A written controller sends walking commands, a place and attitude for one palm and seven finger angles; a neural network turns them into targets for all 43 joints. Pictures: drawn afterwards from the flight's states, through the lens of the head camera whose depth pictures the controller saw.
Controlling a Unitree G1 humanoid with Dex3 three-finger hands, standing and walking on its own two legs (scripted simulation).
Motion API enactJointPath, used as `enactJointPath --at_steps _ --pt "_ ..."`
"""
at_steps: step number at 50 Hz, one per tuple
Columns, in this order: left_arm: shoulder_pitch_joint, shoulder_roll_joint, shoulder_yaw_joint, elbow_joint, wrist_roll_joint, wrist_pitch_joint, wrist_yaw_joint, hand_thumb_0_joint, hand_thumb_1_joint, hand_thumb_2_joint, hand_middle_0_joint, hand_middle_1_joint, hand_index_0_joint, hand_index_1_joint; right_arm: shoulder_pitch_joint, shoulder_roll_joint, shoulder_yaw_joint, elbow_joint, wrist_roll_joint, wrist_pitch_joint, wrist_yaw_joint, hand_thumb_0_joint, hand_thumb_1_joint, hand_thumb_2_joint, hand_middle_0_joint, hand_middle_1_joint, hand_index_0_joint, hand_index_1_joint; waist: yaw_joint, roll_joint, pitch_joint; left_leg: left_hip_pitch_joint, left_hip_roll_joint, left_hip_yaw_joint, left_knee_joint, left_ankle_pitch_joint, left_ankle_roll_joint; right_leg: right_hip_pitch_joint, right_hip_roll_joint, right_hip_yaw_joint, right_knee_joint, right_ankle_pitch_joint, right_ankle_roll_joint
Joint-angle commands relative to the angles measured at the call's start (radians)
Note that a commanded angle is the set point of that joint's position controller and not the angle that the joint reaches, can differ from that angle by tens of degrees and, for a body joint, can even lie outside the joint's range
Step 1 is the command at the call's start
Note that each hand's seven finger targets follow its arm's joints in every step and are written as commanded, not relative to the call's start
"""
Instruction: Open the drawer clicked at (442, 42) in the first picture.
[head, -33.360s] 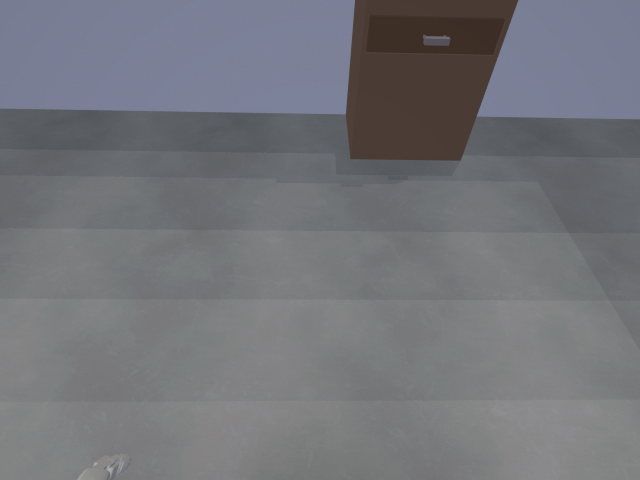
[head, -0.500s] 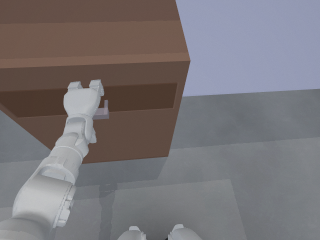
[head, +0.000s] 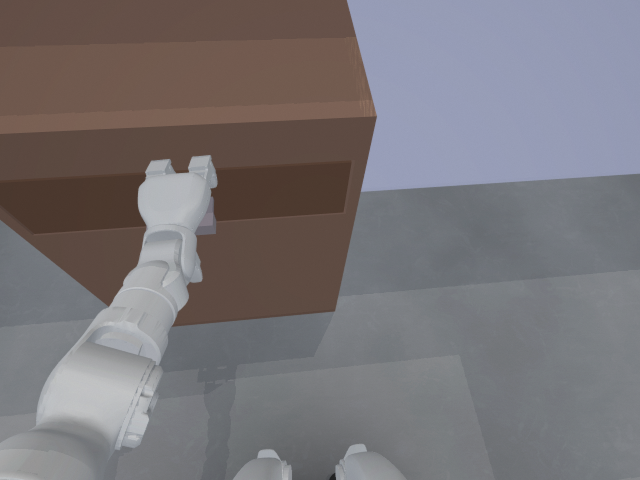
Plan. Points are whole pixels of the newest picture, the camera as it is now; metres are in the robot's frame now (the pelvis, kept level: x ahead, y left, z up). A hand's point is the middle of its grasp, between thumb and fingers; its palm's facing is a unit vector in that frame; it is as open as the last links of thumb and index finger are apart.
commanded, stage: re-aim the fingers above the handle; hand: left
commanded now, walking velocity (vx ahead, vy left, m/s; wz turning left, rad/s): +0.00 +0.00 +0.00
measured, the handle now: (183, 214) +0.52 +0.20 -0.08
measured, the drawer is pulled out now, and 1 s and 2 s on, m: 0.00 0.00 0.00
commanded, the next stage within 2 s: lower the fingers behind the handle in 1.60 s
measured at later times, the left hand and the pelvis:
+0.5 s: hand (189, 221) +0.46 +0.16 -0.01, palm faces +0.01 -0.04 -1.00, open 13.8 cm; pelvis -0.01 -0.01 +0.00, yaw +0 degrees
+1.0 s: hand (191, 218) +0.48 +0.16 -0.02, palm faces +0.02 -0.05 -1.00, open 13.8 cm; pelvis -0.01 -0.01 -0.01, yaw +0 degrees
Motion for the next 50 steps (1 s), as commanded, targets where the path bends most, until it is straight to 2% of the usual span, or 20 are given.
enactJointPath --at_steps 1,3,7,11,13,15,18,22,23,25,26,28,29,32,38,41,44,45,47,50 --pt "-0.345 0.221 0.075 -0.141 0.026 -0.012 0.046 0.0 -0.5 0.3 -0.3 -1.2 -0.3 -1.2 0.124 -0.167 -0.043 -0.065 -0.004 -0.01 -0.019 0.0 -0.9 -0.9 0.2 0.3 0.2 0.3 -0.008 -0.018 -0.406 0.285 0.039 -0.049 -0.079 0.441 -0.042 0.208 -0.032 0.049 -0.087 0.4 0.018" --pt "-0.318 0.282 0.118 -0.107 0.041 -0.003 0.064 0.0 -0.5 0.3 -0.3 -1.2 -0.3 -1.2 0.116 -0.174 -0.035 -0.067 -0.005 -0.008 -0.018 0.0 -0.9 -0.9 0.2 0.3 0.2 0.3 0.012 -0.022 -0.37 0.221 0.035 -0.044 -0.084 0.399 -0.041 0.216 -0.034 0.056 -0.08 0.376 0.016" --pt "-0.345 0.283 0.122 -0.136 0.042 0.008 0.088 0.0 -0.5 0.3 -0.3 -1.2 -0.3 -1.2 0.114 -0.175 -0.041 -0.08 -0.004 -0.022 -0.013 0.0 -0.9 -0.9 0.2 0.3 0.2 0.3 0.014 0.004 -0.408 0.24 0.035 -0.043 -0.086 0.39 -0.043 0.216 -0.033 0.056 -0.079 0.356 0.014" --pt "-0.405 0.212 0.065 -0.205 0.03 -0.009 0.079 0.0 -0.5 0.3 -0.3 -1.2 -0.3 -1.2 0.131 -0.172 -0.058 -0.072 0.0 -0.038 -0.011 0.0 -0.9 -0.9 0.2 0.3 0.2 0.3 -0.018 0.014 -0.48 0.333 0.046 -0.051 -0.081 0.42 -0.046 0.198 -0.032 0.05 -0.087 0.365 0.021" --pt "-0.432 0.157 0.021 -0.213 0.017 -0.024 0.062 0.0 -0.5 0.3 -0.3 -1.2 -0.3 -1.2 0.141 -0.17 -0.065 -0.057 0.002 -0.045 -0.012 0.0 -0.9 -0.9 0.2 0.3 0.2 0.3 -0.04 0.01 -0.474 0.369 0.05 -0.063 -0.077 0.427 -0.047 0.16 -0.031 0.044 -0.095 0.347 0.023" --pt "-0.469 0.17 0.019 -0.204 0.012 -0.034 0.055 0.0 -0.5 0.3 -0.3 -1.2 -0.3 -1.2 0.143 -0.176 -0.063 -0.042 0.003 -0.052 -0.017 0.0 -0.9 -0.9 0.2 0.3 0.2 0.3 -0.057 -0.012 -0.432 0.347 0.049 -0.068 -0.08 0.368 -0.042 0.132 -0.032 0.044 -0.105 0.295 0.025" --pt "-0.503 0.159 0.007 -0.218 0.017 -0.052 0.06 0.0 -0.5 0.3 -0.3 -1.2 -0.3 -1.2 0.145 -0.172 -0.064 -0.033 -0.001 -0.062 -0.019 0.0 -0.9 -0.9 0.2 0.3 0.2 0.3 -0.056 0.034 -0.441 0.368 0.045 -0.074 -0.079 0.369 -0.045 0.099 -0.033 0.041 -0.101 0.275 0.019" --pt "-0.475 0.229 0.07 -0.139 0.037 -0.028 0.091 0.0 -0.5 0.3 -0.3 -1.2 -0.3 -1.2 0.135 -0.176 -0.052 -0.028 -0.005 -0.055 -0.016 0.0 -0.9 -0.9 0.2 0.3 0.2 0.3 -0.034 0.059 -0.397 0.319 0.04 -0.071 -0.076 0.373 -0.052 0.084 -0.031 0.035 -0.087 0.265 0.009" --pt "-0.462 0.212 0.055 -0.11 0.046 -0.014 0.099 0.0 -0.5 0.3 -0.3 -1.2 -0.3 -1.2 0.136 -0.171 -0.048 -0.031 -0.006 -0.053 -0.015 0.0 -0.9 -0.9 0.2 0.3 0.2 0.3 -0.037 0.037 -0.392 0.297 0.039 -0.069 -0.073 0.367 -0.051 0.089 -0.031 0.033 -0.081 0.266 0.012" --pt "-0.408 0.246 0.085 -0.065 0.043 0.024 0.106 0.0 -0.5 0.3 -0.3 -1.2 -0.3 -1.2 0.127 -0.176 -0.04 -0.043 -0.006 -0.045 -0.01 0.0 -0.9 -0.9 0.2 0.3 0.2 0.3 -0.016 0.025 -0.38 0.254 0.034 -0.055 -0.078 0.354 -0.048 0.127 -0.032 0.038 -0.083 0.28 0.013" --pt "-0.405 0.258 0.089 -0.048 0.037 0.044 0.105 0.0 -0.5 0.3 -0.3 -1.2 -0.3 -1.2 0.121 -0.177 -0.037 -0.049 -0.005 -0.041 -0.01 0.0 -0.9 -0.9 0.2 0.3 0.2 0.3 -0.019 0.011 -0.376 0.229 0.032 -0.045 -0.078 0.338 -0.043 0.152 -0.033 0.046 -0.089 0.289 0.016" --pt "-0.473 0.351 0.125 -0.022 0.037 0.069 0.094 0.0 -0.5 0.3 -0.3 -1.2 -0.3 -1.2 0.128 -0.188 -0.027 -0.054 -0.005 -0.036 -0.017 0.0 -0.9 -0.9 0.2 0.3 0.2 0.3 -0.033 -0.031 -0.379 0.158 0.025 -0.037 -0.071 0.314 -0.031 0.208 -0.039 0.062 -0.086 0.315 0.028" --pt "-0.468 0.37 0.13 -0.024 0.032 0.077 0.082 0.0 -0.5 0.3 -0.3 -1.2 -0.3 -1.2 0.128 -0.188 -0.024 -0.062 -0.002 -0.035 -0.02 0.0 -0.9 -0.9 0.2 0.3 0.2 0.3 -0.025 -0.027 -0.397 0.138 0.021 -0.029 -0.069 0.305 -0.029 0.245 -0.042 0.072 -0.087 0.333 0.03" --pt "-0.449 0.348 0.112 -0.07 0.018 0.055 0.027 0.0 -0.5 0.3 -0.3 -1.2 -0.3 -1.2 0.133 -0.186 -0.028 -0.082 0.003 -0.044 -0.024 0.0 -0.9 -0.9 0.2 0.3 0.2 0.3 -0.023 -0.013 -0.469 0.182 0.022 -0.029 -0.068 0.337 -0.029 0.287 -0.043 0.078 -0.087 0.386 0.032" --pt "-0.442 0.19 0.014 -0.17 0.005 -0.063 -0.027 0.0 -0.5 0.3 -0.3 -1.2 -0.3 -1.2 0.163 -0.175 -0.051 -0.067 0.006 -0.066 -0.027 0.0 -0.9 -0.9 0.2 0.3 0.2 0.3 -0.053 0.01 -0.458 0.313 0.043 -0.06 -0.055 0.389 -0.034 0.147 -0.035 0.052 -0.087 0.342 0.028" --pt "-0.484 0.223 0.042 -0.196 0.013 -0.101 -0.003 0.0 -0.5 0.3 -0.3 -1.2 -0.3 -1.2 0.166 -0.175 -0.054 -0.049 0.002 -0.071 -0.029 0.0 -0.9 -0.9 0.2 0.3 0.2 0.3 -0.058 0.022 -0.423 0.284 0.043 -0.065 -0.046 0.352 -0.034 0.102 -0.035 0.055 -0.082 0.299 0.024" --pt "-0.517 0.29 0.099 -0.202 0.045 -0.11 0.058 0.0 -0.5 0.3 -0.3 -1.2 -0.3 -1.2 0.167 -0.181 -0.052 -0.037 -0.005 -0.07 -0.026 0.0 -0.9 -0.9 0.2 0.3 0.2 0.3 -0.039 0.064 -0.437 0.284 0.042 -0.077 -0.038 0.377 -0.045 0.062 -0.032 0.045 -0.054 0.283 0.013" --pt "-0.51 0.278 0.096 -0.189 0.052 -0.099 0.08 0.0 -0.5 0.3 -0.3 -1.2 -0.3 -1.2 0.164 -0.176 -0.051 -0.039 -0.01 -0.069 -0.022 0.0 -0.9 -0.9 0.2 0.3 0.2 0.3 -0.034 0.08 -0.451 0.284 0.038 -0.072 -0.034 0.386 -0.047 0.062 -0.031 0.041 -0.05 0.283 0.013" --pt "-0.518 0.352 0.158 -0.176 0.058 -0.067 0.117 0.0 -0.5 0.3 -0.3 -1.2 -0.3 -1.2 0.158 -0.185 -0.048 -0.032 -0.019 -0.059 -0.017 0.0 -0.9 -0.9 0.2 0.3 0.2 0.3 -0.018 0.084 -0.478 0.278 0.037 -0.07 -0.027 0.425 -0.053 0.08 -0.03 0.038 -0.034 0.31 0.009" --pt "-0.463 0.34 0.152 -0.123 0.059 0.009 0.138 0.0 -0.5 0.3 -0.3 -1.2 -0.3 -1.2 0.153 -0.183 -0.043 -0.04 -0.019 -0.04 -0.007 0.0 -0.9 -0.9 0.2 0.3 0.2 0.3 -0.01 0.069 -0.508 0.282 0.036 -0.053 -0.031 0.476 -0.056 0.143 -0.029 0.035 -0.037 0.38 0.016"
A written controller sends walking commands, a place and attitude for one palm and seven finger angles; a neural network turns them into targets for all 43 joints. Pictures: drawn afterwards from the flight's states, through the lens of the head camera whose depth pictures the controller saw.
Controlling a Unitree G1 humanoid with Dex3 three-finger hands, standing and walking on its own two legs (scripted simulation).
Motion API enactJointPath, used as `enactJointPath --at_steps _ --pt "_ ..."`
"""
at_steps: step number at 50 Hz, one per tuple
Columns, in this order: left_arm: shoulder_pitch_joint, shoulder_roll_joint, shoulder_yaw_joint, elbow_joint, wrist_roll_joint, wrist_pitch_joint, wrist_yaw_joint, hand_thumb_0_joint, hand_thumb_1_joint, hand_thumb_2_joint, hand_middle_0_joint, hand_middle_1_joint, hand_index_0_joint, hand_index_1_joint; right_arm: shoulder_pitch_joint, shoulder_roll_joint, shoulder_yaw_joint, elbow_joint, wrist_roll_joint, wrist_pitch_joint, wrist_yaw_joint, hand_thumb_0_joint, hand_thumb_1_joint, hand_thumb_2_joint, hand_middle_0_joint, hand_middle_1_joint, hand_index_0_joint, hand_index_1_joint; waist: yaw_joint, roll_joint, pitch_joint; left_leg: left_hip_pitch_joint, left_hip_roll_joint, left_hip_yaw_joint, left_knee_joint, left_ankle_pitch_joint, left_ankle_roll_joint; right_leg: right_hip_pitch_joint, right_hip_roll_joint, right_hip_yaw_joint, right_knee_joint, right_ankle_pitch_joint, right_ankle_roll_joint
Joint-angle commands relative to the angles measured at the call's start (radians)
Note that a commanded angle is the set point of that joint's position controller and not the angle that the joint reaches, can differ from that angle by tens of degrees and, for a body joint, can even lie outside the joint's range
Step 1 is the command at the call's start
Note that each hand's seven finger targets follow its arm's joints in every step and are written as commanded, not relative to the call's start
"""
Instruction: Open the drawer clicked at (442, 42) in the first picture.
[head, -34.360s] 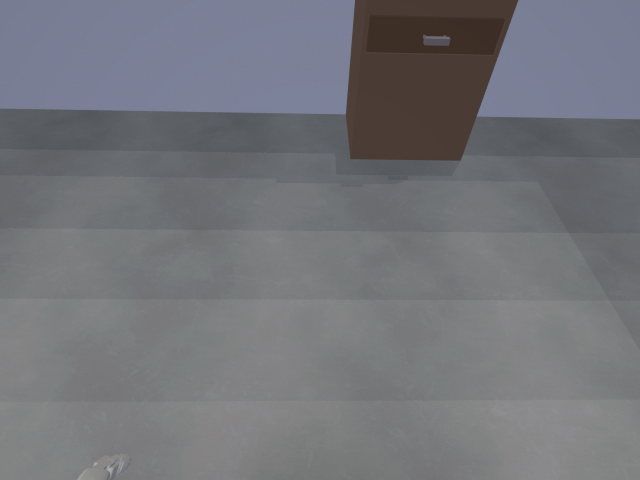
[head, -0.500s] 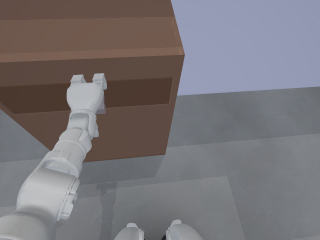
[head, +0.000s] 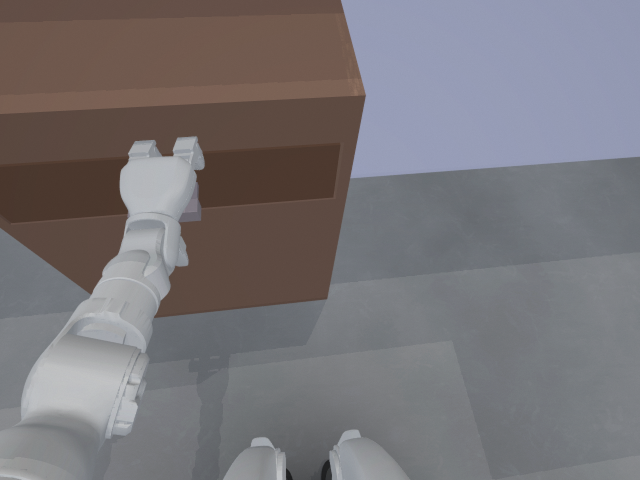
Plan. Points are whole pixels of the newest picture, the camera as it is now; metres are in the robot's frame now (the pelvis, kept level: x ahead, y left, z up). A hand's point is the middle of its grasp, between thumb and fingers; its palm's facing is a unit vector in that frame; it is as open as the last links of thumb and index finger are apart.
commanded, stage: re-aim the fingers above the handle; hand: left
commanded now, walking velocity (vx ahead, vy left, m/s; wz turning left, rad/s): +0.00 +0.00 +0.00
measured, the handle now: (166, 200) +0.53 +0.20 -0.07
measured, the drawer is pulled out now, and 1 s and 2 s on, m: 0.00 0.00 0.00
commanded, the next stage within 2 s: lower the fingers behind the handle in 0.60 s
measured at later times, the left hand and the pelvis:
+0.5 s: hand (170, 213) +0.48 +0.18 -0.02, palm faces -0.06 -0.04 -1.00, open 13.8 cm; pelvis +0.00 +0.00 +0.00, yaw +1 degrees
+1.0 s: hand (150, 215) +0.48 +0.21 -0.02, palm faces -0.11 -0.01 -0.99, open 13.7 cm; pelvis +0.00 -0.01 +0.00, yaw -1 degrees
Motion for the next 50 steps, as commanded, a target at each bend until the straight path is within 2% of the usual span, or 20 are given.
enactJointPath --at_steps 1,4,7,12,13,15,16,18,21,23,24,28,31,33,35,37,41,43,45,50 --pt "-0.428 0.297 0.096 -0.128 -0.002 0.118 0.077 0.0 -0.5 0.3 -0.3 -1.2 -0.3 -1.2 0.126 -0.166 -0.044 -0.054 -0.005 0.014 0.001 0.0 -0.9 -0.9 0.2 0.3 0.2 0.3 0.011 0.048 -0.485 0.373 0.032 -0.047 -0.102 0.48 -0.043 0.263 -0.032 0.05 -0.115 0.401 0.03" --pt "-0.448 0.34 0.105 -0.113 -0.017 0.164 0.057 0.0 -0.5 0.3 -0.3 -1.2 -0.3 -1.2 0.122 -0.17 -0.037 -0.06 0.005 0.031 -0.003 0.0 -0.9 -0.9 0.2 0.3 0.2 0.3 0.007 -0.008 -0.487 0.329 0.024 -0.034 -0.126 0.433 -0.03 0.357 -0.038 0.064 -0.142 0.428 0.042" --pt "-0.457 0.322 0.076 -0.109 -0.046 0.172 0.005 0.0 -0.5 0.3 -0.3 -1.2 -0.3 -1.2 0.115 -0.168 -0.032 -0.071 0.013 0.026 -0.014 0.0 -0.9 -0.9 0.2 0.3 0.2 0.3 -0.008 -0.028 -0.468 0.304 0.02 -0.024 -0.145 0.385 -0.018 0.415 -0.046 0.083 -0.173 0.438 0.049" --pt "-0.401 0.238 0.012 -0.128 -0.06 0.092 -0.077 0.0 -0.5 0.3 -0.3 -1.2 -0.3 -1.2 0.124 -0.156 -0.034 -0.086 0.023 0.011 -0.026 0.0 -0.9 -0.9 0.2 0.3 0.2 0.3 -0.014 -0.016 -0.422 0.332 0.023 -0.028 -0.157 0.367 -0.015 0.388 -0.047 0.086 -0.19 0.414 0.045" --pt "-0.365 0.22 0.001 -0.103 -0.054 0.075 -0.086 0.0 -0.5 0.3 -0.3 -1.2 -0.3 -1.2 0.122 -0.155 -0.034 -0.082 0.023 0.007 -0.029 0.0 -0.9 -0.9 0.2 0.3 0.2 0.3 -0.017 -0.034 -0.381 0.314 0.024 -0.026 -0.151 0.344 -0.013 0.362 -0.047 0.089 -0.193 0.392 0.047" --pt "-0.346 0.219 -0.005 -0.095 -0.038 0.044 -0.094 0.0 -0.5 0.3 -0.3 -1.2 -0.3 -1.2 0.123 -0.156 -0.033 -0.08 0.023 0.0 -0.03 0.0 -0.9 -0.9 0.2 0.3 0.2 0.3 -0.016 -0.031 -0.327 0.275 0.024 -0.031 -0.142 0.305 -0.014 0.317 -0.046 0.089 -0.187 0.347 0.043" --pt "-0.375 0.178 -0.038 -0.111 -0.032 0.027 -0.092 0.0 -0.5 0.3 -0.3 -1.2 -0.3 -1.2 0.126 -0.153 -0.036 -0.081 0.022 -0.006 -0.029 0.0 -0.9 -0.9 0.2 0.3 0.2 0.3 -0.034 -0.031 -0.32 0.281 0.026 -0.036 -0.136 0.299 -0.014 0.283 -0.045 0.085 -0.185 0.33 0.042" --pt "-0.401 0.125 -0.07 -0.133 -0.023 -0.004 -0.081 0.0 -0.5 0.3 -0.3 -1.2 -0.3 -1.2 0.134 -0.148 -0.046 -0.077 0.019 -0.017 -0.023 0.0 -0.9 -0.9 0.2 0.3 0.2 0.3 -0.04 0.007 -0.333 0.322 0.03 -0.049 -0.124 0.315 -0.018 0.217 -0.04 0.075 -0.17 0.297 0.035" --pt "-0.449 0.203 -0.001 -0.171 -0.019 -0.021 -0.041 0.0 -0.5 0.3 -0.3 -1.2 -0.3 -1.2 0.14 -0.155 -0.05 -0.068 0.011 -0.02 -0.019 0.0 -0.9 -0.9 0.2 0.3 0.2 0.3 -0.027 0.054 -0.395 0.343 0.033 -0.061 -0.101 0.343 -0.026 0.178 -0.038 0.068 -0.135 0.286 0.028" --pt "-0.517 0.184 -0.01 -0.223 -0.012 -0.027 -0.008 0.0 -0.5 0.3 -0.3 -1.2 -0.3 -1.2 0.147 -0.153 -0.057 -0.063 0.004 -0.024 -0.014 0.0 -0.9 -0.9 0.2 0.3 0.2 0.3 -0.034 0.09 -0.462 0.403 0.036 -0.073 -0.088 0.405 -0.034 0.151 -0.035 0.056 -0.113 0.307 0.027" --pt "-0.515 0.217 0.027 -0.233 -0.005 -0.023 0.011 0.0 -0.5 0.3 -0.3 -1.2 -0.3 -1.2 0.148 -0.157 -0.061 -0.058 0.002 -0.022 -0.011 0.0 -0.9 -0.9 0.2 0.3 0.2 0.3 -0.021 0.109 -0.488 0.43 0.04 -0.077 -0.082 0.439 -0.043 0.14 -0.034 0.051 -0.102 0.315 0.023" --pt "-0.529 0.269 0.082 -0.234 0.004 0.035 0.074 0.0 -0.5 0.3 -0.3 -1.2 -0.3 -1.2 0.14 -0.16 -0.059 -0.053 -0.011 -0.003 -0.004 0.0 -0.9 -0.9 0.2 0.3 0.2 0.3 -0.007 0.111 -0.579 0.466 0.041 -0.074 -0.068 0.535 -0.056 0.178 -0.029 0.038 -0.083 0.373 0.025" --pt "-0.504 0.317 0.104 -0.187 -0.005 0.11 0.079 0.0 -0.5 0.3 -0.3 -1.2 -0.3 -1.2 0.13 -0.166 -0.046 -0.057 -0.005 0.014 -0.004 0.0 -0.9 -0.9 0.2 0.3 0.2 0.3 0.0 0.052 -0.543 0.389 0.031 -0.05 -0.092 0.485 -0.04 0.281 -0.034 0.051 -0.109 0.414 0.035" --pt "-0.522 0.336 0.106 -0.192 -0.011 0.132 0.069 0.0 -0.5 0.3 -0.3 -1.2 -0.3 -1.2 0.126 -0.167 -0.042 -0.059 0.0 0.021 -0.007 0.0 -0.9 -0.9 0.2 0.3 0.2 0.3 -0.003 0.043 -0.554 0.38 0.028 -0.043 -0.104 0.479 -0.033 0.329 -0.038 0.061 -0.121 0.448 0.038" --pt "-0.485 0.339 0.103 -0.161 -0.026 0.155 0.047 0.0 -0.5 0.3 -0.3 -1.2 -0.3 -1.2 0.118 -0.166 -0.035 -0.061 0.004 0.028 -0.01 0.0 -0.9 -0.9 0.2 0.3 0.2 0.3 0.0 0.019 -0.516 0.351 0.025 -0.032 -0.125 0.444 -0.026 0.377 -0.041 0.07 -0.145 0.454 0.045" --pt "-0.422 0.346 0.104 -0.103 -0.046 0.162 0.012 0.0 -0.5 0.3 -0.3 -1.2 -0.3 -1.2 0.114 -0.167 -0.027 -0.063 0.007 0.031 -0.014 0.0 -0.9 -0.9 0.2 0.3 0.2 0.3 0.006 -0.027 -0.475 0.294 0.019 -0.022 -0.135 0.415 -0.019 0.433 -0.046 0.085 -0.159 0.482 0.049" --pt "-0.37 0.336 0.073 -0.05 -0.056 0.132 -0.046 0.0 -0.5 0.3 -0.3 -1.2 -0.3 -1.2 0.11 -0.165 -0.017 -0.074 0.017 0.02 -0.027 0.0 -0.9 -0.9 0.2 0.3 0.2 0.3 -0.013 -0.1 -0.367 0.168 0.015 -0.014 -0.132 0.281 -0.01 0.438 -0.062 0.118 -0.181 0.433 0.066" --pt "-0.332 0.335 0.069 -0.04 -0.046 0.096 -0.067 0.0 -0.5 0.3 -0.3 -1.2 -0.3 -1.2 0.112 -0.164 -0.014 -0.08 0.016 0.012 -0.029 0.0 -0.9 -0.9 0.2 0.3 0.2 0.3 -0.001 -0.069 -0.347 0.155 0.014 -0.013 -0.123 0.273 -0.011 0.41 -0.061 0.119 -0.168 0.417 0.059" --pt "-0.334 0.335 0.063 -0.041 -0.034 0.065 -0.076 0.0 -0.5 0.3 -0.3 -1.2 -0.3 -1.2 0.111 -0.164 -0.014 -0.083 0.015 0.003 -0.031 0.0 -0.9 -0.9 0.2 0.3 0.2 0.3 -0.01 -0.064 -0.322 0.126 0.016 -0.014 -0.1 0.24 -0.011 0.362 -0.062 0.125 -0.16 0.377 0.06" --pt "-0.364 0.286 0.036 -0.145 -0.011 -0.025 -0.072 0.0 -0.5 0.3 -0.3 -1.2 -0.3 -1.2 0.128 -0.157 -0.034 -0.089 0.007 -0.028 -0.025 0.0 -0.9 -0.9 0.2 0.3 0.2 0.3 -0.007 0.046 -0.43 0.197 0.022 -0.028 -0.05 0.294 -0.016 0.26 -0.049 0.107 -0.099 0.356 0.043"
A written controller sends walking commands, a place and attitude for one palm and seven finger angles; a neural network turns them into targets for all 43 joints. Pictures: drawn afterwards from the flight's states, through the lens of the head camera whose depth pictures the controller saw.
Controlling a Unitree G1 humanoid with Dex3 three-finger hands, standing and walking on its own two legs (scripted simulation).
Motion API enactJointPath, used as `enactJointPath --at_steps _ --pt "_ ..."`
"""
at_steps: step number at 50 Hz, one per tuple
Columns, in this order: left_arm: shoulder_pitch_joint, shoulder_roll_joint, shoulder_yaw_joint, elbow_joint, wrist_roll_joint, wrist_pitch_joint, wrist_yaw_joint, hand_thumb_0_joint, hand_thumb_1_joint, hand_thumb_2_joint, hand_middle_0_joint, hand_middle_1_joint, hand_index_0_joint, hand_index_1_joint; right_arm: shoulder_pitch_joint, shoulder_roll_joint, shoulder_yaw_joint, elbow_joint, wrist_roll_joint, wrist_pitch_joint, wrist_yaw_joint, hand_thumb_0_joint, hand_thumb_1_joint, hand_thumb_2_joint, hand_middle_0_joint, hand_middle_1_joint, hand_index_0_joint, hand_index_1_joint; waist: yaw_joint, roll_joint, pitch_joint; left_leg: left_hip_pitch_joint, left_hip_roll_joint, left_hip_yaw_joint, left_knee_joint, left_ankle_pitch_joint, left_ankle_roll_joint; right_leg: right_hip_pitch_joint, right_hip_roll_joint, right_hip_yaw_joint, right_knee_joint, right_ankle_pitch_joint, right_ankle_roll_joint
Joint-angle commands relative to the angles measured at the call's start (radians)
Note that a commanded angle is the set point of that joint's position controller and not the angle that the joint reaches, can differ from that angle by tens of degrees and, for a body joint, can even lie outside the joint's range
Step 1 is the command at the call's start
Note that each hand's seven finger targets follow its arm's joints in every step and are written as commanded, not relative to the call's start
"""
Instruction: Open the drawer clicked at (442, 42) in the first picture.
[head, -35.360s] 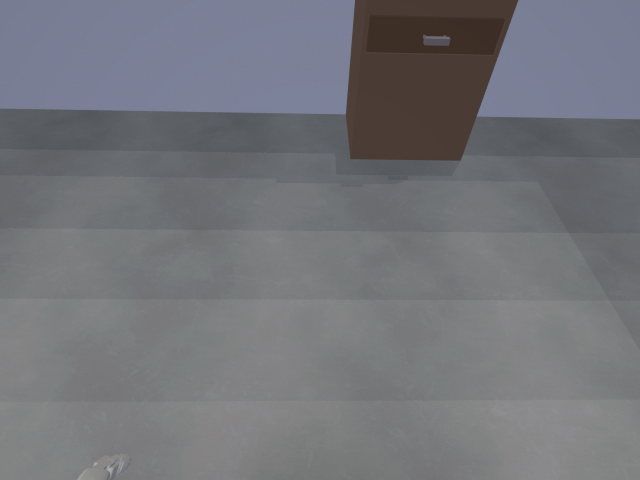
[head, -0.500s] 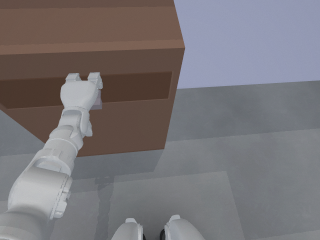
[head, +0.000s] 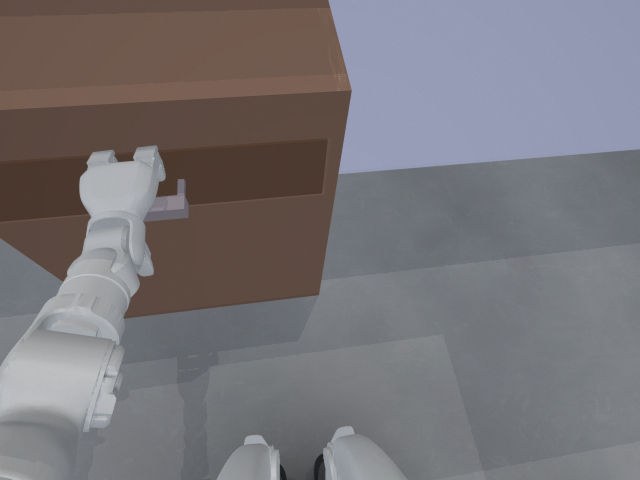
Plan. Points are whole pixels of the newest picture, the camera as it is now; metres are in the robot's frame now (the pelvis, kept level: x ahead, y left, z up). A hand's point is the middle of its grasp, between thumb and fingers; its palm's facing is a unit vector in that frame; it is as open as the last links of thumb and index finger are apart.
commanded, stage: lower the fingers behind the handle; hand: left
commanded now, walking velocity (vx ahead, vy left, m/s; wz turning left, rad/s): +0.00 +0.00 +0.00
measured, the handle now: (153, 198) +0.53 +0.22 -0.07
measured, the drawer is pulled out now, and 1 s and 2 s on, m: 0.00 0.00 0.00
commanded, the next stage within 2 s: lift the hand off the handle in 1.30 s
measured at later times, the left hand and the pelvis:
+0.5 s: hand (147, 217) +0.49 +0.21 -0.05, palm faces -0.04 +0.00 -1.00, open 13.7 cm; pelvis -0.01 +0.02 -0.02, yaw +0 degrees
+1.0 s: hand (153, 221) +0.49 +0.21 -0.06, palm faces +0.03 +0.01 -1.00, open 13.6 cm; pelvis -0.04 +0.01 -0.06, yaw +0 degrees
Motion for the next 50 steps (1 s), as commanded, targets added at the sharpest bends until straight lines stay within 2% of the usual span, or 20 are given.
enactJointPath --at_steps 1,3,6,7,8,14,15,16,18,22,23,27,30,31,33,35,43,46,49,50 --pt "-0.362 0.176 0.009 -0.232 0.018 -0.071 0.037 0.0 -0.5 0.3 -0.3 -1.2 -0.3 -1.2 0.138 -0.156 -0.074 -0.045 -0.01 -0.033 -0.008 0.0 -0.9 -0.9 0.2 0.3 0.2 0.3 0.0 0.067 -0.478 0.212 0.01 -0.042 -0.023 0.305 -0.008 0.242 -0.058 0.094 -0.075 0.347 0.049" --pt "-0.417 0.157 0.001 -0.277 0.013 -0.097 0.05 0.0 -0.5 0.3 -0.3 -1.2 -0.3 -1.2 0.149 -0.16 -0.086 -0.029 -0.013 -0.04 -0.004 0.0 -0.9 -0.9 0.2 0.3 0.2 0.3 -0.021 0.084 -0.513 0.266 0.018 -0.06 -0.005 0.338 -0.011 0.178 -0.052 0.077 -0.058 0.328 0.048" --pt "-0.459 0.172 0.022 -0.324 0.017 -0.112 0.085 0.0 -0.5 0.3 -0.3 -1.2 -0.3 -1.2 0.153 -0.167 -0.096 -0.011 -0.017 -0.042 -0.002 0.0 -0.9 -0.9 0.2 0.3 0.2 0.3 -0.017 0.134 -0.55 0.335 0.023 -0.082 0.008 0.388 -0.025 0.105 -0.044 0.056 -0.035 0.305 0.039" --pt "-0.496 0.15 0.008 -0.336 0.013 -0.11 0.098 0.0 -0.5 0.3 -0.3 -1.2 -0.3 -1.2 0.154 -0.169 -0.099 -0.004 -0.022 -0.041 0.0 0.0 -0.9 -0.9 0.2 0.3 0.2 0.3 -0.032 0.137 -0.554 0.361 0.025 -0.092 0.015 0.412 -0.029 0.068 -0.042 0.046 -0.029 0.296 0.037" --pt "-0.512 0.153 0.011 -0.336 0.023 -0.11 0.115 0.0 -0.5 0.3 -0.3 -1.2 -0.3 -1.2 0.157 -0.169 -0.1 0.006 -0.023 -0.041 0.0 0.0 -0.9 -0.9 0.2 0.3 0.2 0.3 -0.031 0.145 -0.559 0.374 0.029 -0.101 0.019 0.422 -0.036 0.039 -0.042 0.037 -0.022 0.28 0.038" --pt "-0.469 0.129 0.011 -0.162 0.031 0.009 0.169 0.0 -0.5 0.3 -0.3 -1.2 -0.3 -1.2 0.15 -0.176 -0.089 0.019 -0.03 -0.014 0.019 0.0 -0.9 -0.9 0.2 0.3 0.2 0.3 -0.032 0.11 -0.495 0.336 0.031 -0.105 0.016 0.408 -0.046 0.005 -0.035 0.013 -0.017 0.24 0.035" --pt "-0.48 0.122 -0.002 -0.147 0.028 0.028 0.167 0.0 -0.5 0.3 -0.3 -1.2 -0.3 -1.2 0.151 -0.177 -0.084 0.015 -0.03 -0.012 0.02 0.0 -0.9 -0.9 0.2 0.3 0.2 0.3 -0.04 0.102 -0.487 0.321 0.03 -0.102 0.015 0.401 -0.041 0.013 -0.036 0.012 -0.02 0.245 0.037" --pt "-0.462 0.179 0.038 -0.125 0.029 0.049 0.164 0.0 -0.5 0.3 -0.3 -1.2 -0.3 -1.2 0.15 -0.184 -0.079 0.016 -0.031 -0.007 0.02 0.0 -0.9 -0.9 0.2 0.3 0.2 0.3 -0.026 0.087 -0.489 0.3 0.03 -0.095 0.014 0.388 -0.037 0.038 -0.036 0.016 -0.017 0.25 0.038" --pt "-0.466 0.185 0.033 -0.127 0.023 0.067 0.146 0.0 -0.5 0.3 -0.3 -1.2 -0.3 -1.2 0.151 -0.183 -0.072 0.002 -0.029 -0.002 0.019 0.0 -0.9 -0.9 0.2 0.3 0.2 0.3 -0.027 0.08 -0.524 0.296 0.028 -0.092 0.013 0.41 -0.032 0.079 -0.038 0.021 -0.012 0.291 0.04" --pt "-0.418 0.131 -0.009 -0.064 0.013 0.087 0.102 0.0 -0.5 0.3 -0.3 -1.2 -0.3 -1.2 0.147 -0.178 -0.063 -0.002 -0.024 0.001 0.019 0.0 -0.9 -0.9 0.2 0.3 0.2 0.3 -0.038 0.037 -0.441 0.229 0.025 -0.084 0.006 0.342 -0.021 0.084 -0.039 0.024 -0.026 0.261 0.043" --pt "-0.407 0.149 -0.003 -0.052 0.016 0.084 0.093 0.0 -0.5 0.3 -0.3 -1.2 -0.3 -1.2 0.144 -0.182 -0.058 -0.005 -0.022 0.001 0.016 0.0 -0.9 -0.9 0.2 0.3 0.2 0.3 -0.037 0.033 -0.415 0.206 0.027 -0.085 0.007 0.322 -0.02 0.073 -0.041 0.024 -0.021 0.247 0.043" --pt "-0.431 0.115 -0.033 -0.053 0.002 0.05 0.058 0.0 -0.5 0.3 -0.3 -1.2 -0.3 -1.2 0.138 -0.175 -0.056 -0.018 -0.02 -0.017 0.01 0.0 -0.9 -0.9 0.2 0.3 0.2 0.3 -0.062 -0.004 -0.372 0.117 0.025 -0.081 0.025 0.216 -0.007 0.051 -0.045 0.035 -0.016 0.178 0.045" --pt "-0.454 0.194 0.016 -0.106 0.015 -0.008 0.053 0.0 -0.5 0.3 -0.3 -1.2 -0.3 -1.2 0.135 -0.183 -0.056 -0.025 -0.024 -0.032 0.004 0.0 -0.9 -0.9 0.2 0.3 0.2 0.3 -0.045 0.042 -0.428 0.098 0.028 -0.087 0.054 0.194 -0.007 0.016 -0.046 0.039 0.024 0.144 0.04" --pt "-0.454 0.164 -0.006 -0.093 0.014 -0.008 0.057 0.0 -0.5 0.3 -0.3 -1.2 -0.3 -1.2 0.139 -0.179 -0.057 -0.023 -0.026 -0.036 0.005 0.0 -0.9 -0.9 0.2 0.3 0.2 0.3 -0.054 0.048 -0.432 0.098 0.026 -0.087 0.061 0.195 -0.007 0.003 -0.046 0.036 0.031 0.141 0.04" --pt "-0.387 0.166 0.007 -0.052 0.021 -0.006 0.062 0.0 -0.5 0.3 -0.3 -1.2 -0.3 -1.2 0.148 -0.179 -0.056 -0.023 -0.027 -0.037 0.008 0.0 -0.9 -0.9 0.2 0.3 0.2 0.3 -0.036 0.039 -0.408 0.082 0.027 -0.093 0.068 0.205 -0.013 -0.021 -0.044 0.027 0.046 0.135 0.039" --pt "-0.424 0.153 -0.007 -0.067 0.027 -0.003 0.079 0.0 -0.5 0.3 -0.3 -1.2 -0.3 -1.2 0.149 -0.184 -0.059 -0.023 -0.026 -0.036 0.01 0.0 -0.9 -0.9 0.2 0.3 0.2 0.3 -0.047 0.043 -0.415 0.076 0.03 -0.098 0.082 0.193 -0.014 -0.06 -0.042 0.026 0.054 0.114 0.038" --pt "-0.519 0.115 -0.05 0.001 0.031 0.092 0.105 0.0 -0.5 0.3 -0.3 -1.2 -0.3 -1.2 0.166 -0.196 -0.061 -0.008 -0.022 -0.036 0.019 0.0 -0.9 -0.9 0.2 0.3 0.2 0.3 -0.081 0.08 -0.421 0.099 0.038 -0.131 0.092 0.148 -0.027 -0.17 -0.044 0.0 0.084 0.049 0.04" --pt "-0.526 0.186 -0.015 0.018 0.023 0.128 0.084 0.0 -0.5 0.3 -0.3 -1.2 -0.3 -1.2 0.165 -0.202 -0.049 -0.009 -0.018 -0.034 0.015 0.0 -0.9 -0.9 0.2 0.3 0.2 0.3 -0.077 0.046 -0.431 0.032 0.034 -0.108 0.101 0.11 -0.014 -0.111 -0.043 0.013 0.079 0.039 0.043" --pt "-0.574 0.155 -0.059 -0.005 0.021 0.139 0.052 0.0 -0.5 0.3 -0.3 -1.2 -0.3 -1.2 0.161 -0.197 -0.044 -0.014 -0.011 -0.039 0.01 0.0 -0.9 -0.9 0.2 0.3 0.2 0.3 -0.087 0.09 -0.426 0.031 0.033 -0.111 0.093 0.066 -0.015 -0.125 -0.046 0.01 0.077 0.01 0.043" --pt "-0.562 0.17 -0.049 0.002 0.019 0.142 0.041 0.0 -0.5 0.3 -0.3 -1.2 -0.3 -1.2 0.161 -0.198 -0.042 -0.015 -0.01 -0.04 0.007 0.0 -0.9 -0.9 0.2 0.3 0.2 0.3 -0.087 0.066 -0.418 0.014 0.032 -0.107 0.097 0.055 -0.011 -0.113 -0.046 0.013 0.075 0.006 0.044"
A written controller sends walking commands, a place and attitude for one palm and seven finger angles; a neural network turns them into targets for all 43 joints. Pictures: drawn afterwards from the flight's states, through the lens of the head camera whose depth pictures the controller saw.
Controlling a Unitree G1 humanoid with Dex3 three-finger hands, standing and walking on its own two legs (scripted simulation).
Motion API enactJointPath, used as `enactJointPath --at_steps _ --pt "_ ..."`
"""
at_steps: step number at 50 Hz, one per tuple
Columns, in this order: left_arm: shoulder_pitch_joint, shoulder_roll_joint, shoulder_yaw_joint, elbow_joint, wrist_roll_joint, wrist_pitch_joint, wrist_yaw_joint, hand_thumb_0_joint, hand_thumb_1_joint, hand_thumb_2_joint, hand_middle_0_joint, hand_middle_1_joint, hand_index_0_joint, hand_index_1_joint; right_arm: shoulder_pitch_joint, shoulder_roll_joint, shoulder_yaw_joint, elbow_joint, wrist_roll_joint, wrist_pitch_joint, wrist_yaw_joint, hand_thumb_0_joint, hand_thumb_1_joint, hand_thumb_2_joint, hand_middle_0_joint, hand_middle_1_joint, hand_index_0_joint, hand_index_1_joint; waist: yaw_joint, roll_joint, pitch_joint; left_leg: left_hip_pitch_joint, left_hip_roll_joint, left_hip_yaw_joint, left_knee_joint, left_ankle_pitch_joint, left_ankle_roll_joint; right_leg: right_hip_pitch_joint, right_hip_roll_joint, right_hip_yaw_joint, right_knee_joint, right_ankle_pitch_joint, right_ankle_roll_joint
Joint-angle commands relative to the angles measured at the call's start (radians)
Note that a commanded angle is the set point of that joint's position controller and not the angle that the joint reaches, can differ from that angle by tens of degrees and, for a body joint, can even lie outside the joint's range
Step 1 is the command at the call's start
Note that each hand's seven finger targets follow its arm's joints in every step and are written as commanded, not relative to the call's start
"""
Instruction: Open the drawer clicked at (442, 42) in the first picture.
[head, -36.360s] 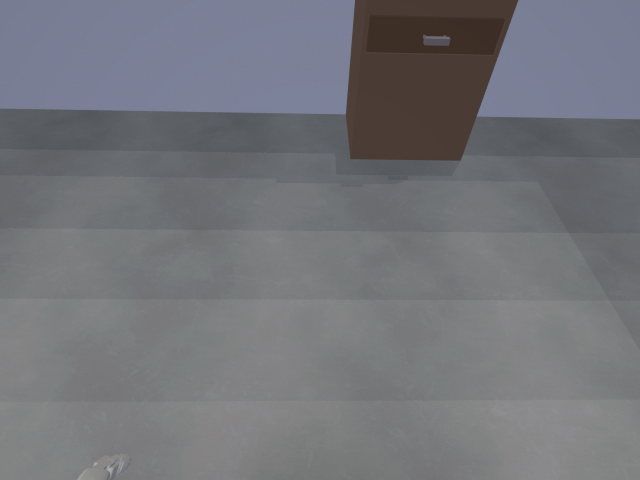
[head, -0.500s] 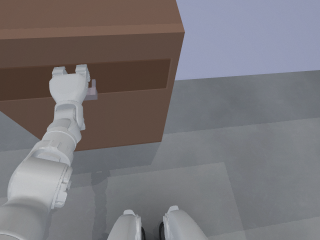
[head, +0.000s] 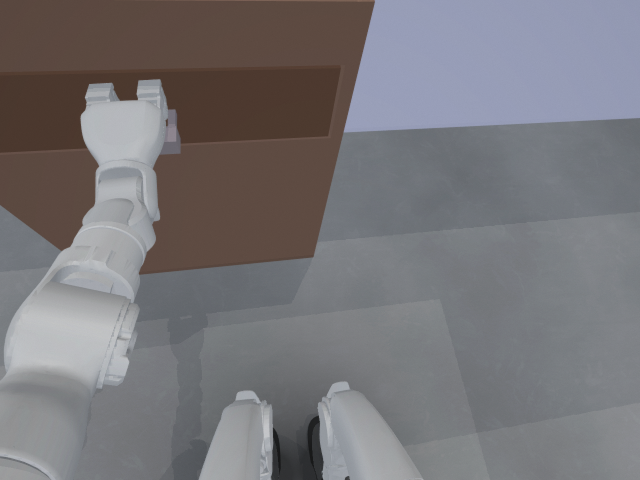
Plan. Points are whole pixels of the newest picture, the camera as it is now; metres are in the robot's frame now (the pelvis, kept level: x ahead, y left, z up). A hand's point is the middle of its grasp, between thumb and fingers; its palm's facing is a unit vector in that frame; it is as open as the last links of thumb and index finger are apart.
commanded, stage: lower the fingers behind the handle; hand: left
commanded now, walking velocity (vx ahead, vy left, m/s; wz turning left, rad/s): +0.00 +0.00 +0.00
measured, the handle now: (139, 129) +0.58 +0.20 -0.01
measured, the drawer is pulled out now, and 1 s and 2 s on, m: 0.00 0.00 0.00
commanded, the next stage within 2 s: lift the hand off the handle in 0.30 s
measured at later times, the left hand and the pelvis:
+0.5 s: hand (139, 155) +0.53 +0.20 +0.00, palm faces -0.01 +0.01 -1.00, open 13.7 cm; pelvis -0.01 -0.01 -0.01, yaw +0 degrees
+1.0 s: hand (138, 154) +0.53 +0.20 +0.00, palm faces -0.05 +0.01 -1.00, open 13.7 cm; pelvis -0.01 -0.01 +0.00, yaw +0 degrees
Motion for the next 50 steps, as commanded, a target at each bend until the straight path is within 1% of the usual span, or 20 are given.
enactJointPath --at_steps 1,5,9,13,14,15,17,19,20,21,24,27,29,35,40,41,44,47,49,50 --pt "-0.365 0.225 0.033 -0.057 0.004 0.05 -0.073 0.0 -0.5 0.3 -0.3 -1.2 -0.3 -1.2 0.186 -0.193 -0.051 -0.035 0.004 -0.011 -0.024 0.0 -0.9 -0.9 0.2 0.3 0.2 0.3 -0.057 0.044 -0.389 0.323 0.045 -0.091 -0.183 0.081 -0.031 0.202 -0.025 0.072 -0.186 0.039 0.027" --pt "-0.347 0.207 0.017 -0.092 -0.002 0.023 -0.111 0.0 -0.5 0.3 -0.3 -1.2 -0.3 -1.2 0.179 -0.184 -0.047 -0.052 0.008 -0.023 -0.033 0.0 -0.9 -0.9 0.2 0.3 0.2 0.3 -0.05 0.071 -0.393 0.313 0.043 -0.086 -0.182 0.06 -0.028 0.202 -0.026 0.076 -0.183 0.025 0.026" --pt "-0.339 0.205 0.012 -0.082 -0.004 -0.009 -0.13 0.0 -0.5 0.3 -0.3 -1.2 -0.3 -1.2 0.181 -0.184 -0.042 -0.054 0.01 -0.037 -0.04 0.0 -0.9 -0.9 0.2 0.3 0.2 0.3 -0.062 0.034 -0.333 0.253 0.046 -0.089 -0.175 -0.006 -0.023 0.174 -0.026 0.077 -0.178 -0.024 0.027" --pt "-0.338 0.237 0.033 -0.118 -0.003 -0.037 -0.132 0.0 -0.5 0.3 -0.3 -1.2 -0.3 -1.2 0.19 -0.182 -0.044 -0.057 0.008 -0.048 -0.042 0.0 -0.9 -0.9 0.2 0.3 0.2 0.3 -0.049 0.046 -0.396 0.243 0.044 -0.081 -0.156 0.019 -0.02 0.201 -0.027 0.089 -0.168 -0.007 0.027" --pt "-0.341 0.209 0.017 -0.126 -0.007 -0.041 -0.133 0.0 -0.5 0.3 -0.3 -1.2 -0.3 -1.2 0.194 -0.179 -0.047 -0.055 0.007 -0.051 -0.041 0.0 -0.9 -0.9 0.2 0.3 0.2 0.3 -0.055 0.049 -0.393 0.248 0.044 -0.08 -0.153 0.028 -0.019 0.198 -0.027 0.09 -0.17 0.003 0.027" --pt "-0.318 0.239 0.044 -0.123 -0.005 -0.043 -0.131 0.0 -0.5 0.3 -0.3 -1.2 -0.3 -1.2 0.197 -0.182 -0.047 -0.052 0.008 -0.05 -0.04 0.0 -0.9 -0.9 0.2 0.3 0.2 0.3 -0.039 0.044 -0.394 0.249 0.045 -0.082 -0.155 0.03 -0.022 0.199 -0.026 0.087 -0.166 0.0 0.025" --pt "-0.315 0.217 0.033 -0.126 -0.013 -0.042 -0.13 0.0 -0.5 0.3 -0.3 -1.2 -0.3 -1.2 0.197 -0.18 -0.049 -0.051 0.009 -0.048 -0.039 0.0 -0.9 -0.9 0.2 0.3 0.2 0.3 -0.048 0.03 -0.395 0.252 0.046 -0.079 -0.152 0.045 -0.021 0.203 -0.025 0.09 -0.169 0.012 0.028" --pt "-0.323 0.248 0.048 -0.128 -0.012 -0.04 -0.125 0.0 -0.5 0.3 -0.3 -1.2 -0.3 -1.2 0.203 -0.183 -0.047 -0.05 0.012 -0.047 -0.04 0.0 -0.9 -0.9 0.2 0.3 0.2 0.3 -0.042 0.026 -0.395 0.228 0.045 -0.076 -0.152 0.033 -0.019 0.219 -0.025 0.092 -0.17 0.004 0.029" --pt "-0.303 0.167 -0.004 -0.141 -0.021 -0.038 -0.127 0.0 -0.5 0.3 -0.3 -1.2 -0.3 -1.2 0.198 -0.173 -0.051 -0.052 0.011 -0.051 -0.036 0.0 -0.9 -0.9 0.2 0.3 0.2 0.3 -0.044 0.038 -0.412 0.244 0.041 -0.072 -0.151 0.045 -0.019 0.227 -0.026 0.097 -0.175 0.017 0.03" --pt "-0.296 0.199 0.028 -0.14 -0.019 -0.036 -0.125 0.0 -0.5 0.3 -0.3 -1.2 -0.3 -1.2 0.205 -0.176 -0.054 -0.046 0.012 -0.051 -0.036 0.0 -0.9 -0.9 0.2 0.3 0.2 0.3 -0.042 0.008 -0.413 0.245 0.045 -0.075 -0.15 0.043 -0.02 0.229 -0.026 0.094 -0.175 0.016 0.03" --pt "-0.317 0.237 0.046 -0.139 -0.016 -0.031 -0.122 0.0 -0.5 0.3 -0.3 -1.2 -0.3 -1.2 0.209 -0.179 -0.051 -0.04 0.012 -0.046 -0.038 0.0 -0.9 -0.9 0.2 0.3 0.2 0.3 -0.04 0.028 -0.414 0.246 0.045 -0.072 -0.149 0.06 -0.02 0.234 -0.025 0.097 -0.174 0.031 0.031" --pt "-0.355 0.206 0.023 -0.153 -0.017 -0.03 -0.118 0.0 -0.5 0.3 -0.3 -1.2 -0.3 -1.2 0.209 -0.176 -0.053 -0.034 0.012 -0.045 -0.037 0.0 -0.9 -0.9 0.2 0.3 0.2 0.3 -0.056 0.041 -0.414 0.271 0.046 -0.075 -0.148 0.075 -0.022 0.216 -0.025 0.093 -0.175 0.043 0.03" --pt "-0.36 0.228 0.034 -0.122 -0.01 -0.025 -0.113 0.0 -0.5 0.3 -0.3 -1.2 -0.3 -1.2 0.212 -0.18 -0.05 -0.029 0.011 -0.043 -0.039 0.0 -0.9 -0.9 0.2 0.3 0.2 0.3 -0.061 0.02 -0.383 0.252 0.046 -0.078 -0.147 0.068 -0.02 0.208 -0.023 0.088 -0.174 0.037 0.031" --pt "-0.415 0.221 0.013 -0.098 -0.002 -0.014 -0.105 0.0 -0.5 0.3 -0.3 -1.2 -0.3 -1.2 0.208 -0.179 -0.046 -0.028 0.008 -0.041 -0.038 0.0 -0.9 -0.9 0.2 0.3 0.2 0.3 -0.081 0.048 -0.362 0.225 0.041 -0.069 -0.133 0.061 -0.019 0.195 -0.025 0.09 -0.175 0.032 0.031" --pt "-0.456 0.242 0.03 -0.164 -0.007 -0.009 -0.099 0.0 -0.5 0.3 -0.3 -1.2 -0.3 -1.2 0.207 -0.178 -0.05 -0.041 0.008 -0.04 -0.038 0.0 -0.9 -0.9 0.2 0.3 0.2 0.3 -0.067 0.105 -0.456 0.318 0.04 -0.076 -0.153 0.093 -0.024 0.225 -0.025 0.09 -0.185 0.055 0.03" --pt "-0.446 0.254 0.04 -0.162 -0.009 -0.004 -0.101 0.0 -0.5 0.3 -0.3 -1.2 -0.3 -1.2 0.205 -0.179 -0.048 -0.043 0.01 -0.037 -0.039 0.0 -0.9 -0.9 0.2 0.3 0.2 0.3 -0.06 0.107 -0.446 0.325 0.04 -0.078 -0.164 0.09 -0.026 0.229 -0.024 0.086 -0.19 0.05 0.029" --pt "-0.477 0.266 0.042 -0.17 -0.016 -0.004 -0.105 0.0 -0.5 0.3 -0.3 -1.2 -0.3 -1.2 0.207 -0.18 -0.046 -0.042 0.013 -0.037 -0.045 0.0 -0.9 -0.9 0.2 0.3 0.2 0.3 -0.075 0.073 -0.441 0.326 0.044 -0.083 -0.175 0.076 -0.022 0.245 -0.025 0.087 -0.204 0.044 0.035" --pt "-0.484 0.295 0.066 -0.214 -0.024 -0.018 -0.109 0.0 -0.5 0.3 -0.3 -1.2 -0.3 -1.2 0.205 -0.18 -0.046 -0.046 0.015 -0.039 -0.048 0.0 -0.9 -0.9 0.2 0.3 0.2 0.3 -0.06 0.095 -0.494 0.377 0.044 -0.085 -0.193 0.102 -0.025 0.277 -0.026 0.09 -0.212 0.063 0.031" --pt "-0.468 0.253 0.04 -0.22 -0.026 -0.03 -0.112 0.0 -0.5 0.3 -0.3 -1.2 -0.3 -1.2 0.205 -0.173 -0.048 -0.048 0.016 -0.043 -0.05 0.0 -0.9 -0.9 0.2 0.3 0.2 0.3 -0.06 0.098 -0.483 0.392 0.043 -0.087 -0.203 0.104 -0.024 0.282 -0.025 0.087 -0.225 0.065 0.032" --pt "-0.469 0.274 0.057 -0.23 -0.027 -0.041 -0.11 0.0 -0.5 0.3 -0.3 -1.2 -0.3 -1.2 0.204 -0.177 -0.048 -0.045 0.014 -0.045 -0.051 0.0 -0.9 -0.9 0.2 0.3 0.2 0.3 -0.056 0.106 -0.476 0.4 0.045 -0.089 -0.209 0.103 -0.026 0.277 -0.026 0.088 -0.228 0.063 0.031"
